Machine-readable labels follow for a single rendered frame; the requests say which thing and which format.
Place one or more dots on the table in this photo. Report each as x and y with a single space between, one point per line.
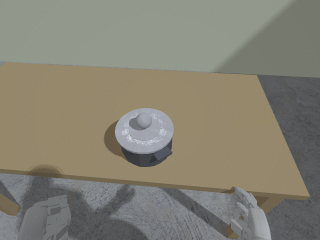
59 121

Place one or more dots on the knob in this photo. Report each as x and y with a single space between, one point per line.
143 120

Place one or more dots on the lid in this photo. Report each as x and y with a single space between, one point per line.
144 140

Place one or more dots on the pot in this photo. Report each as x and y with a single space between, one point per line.
148 160

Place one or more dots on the robot right hand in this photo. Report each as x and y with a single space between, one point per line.
255 224

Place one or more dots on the robot left hand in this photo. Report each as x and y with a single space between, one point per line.
36 222

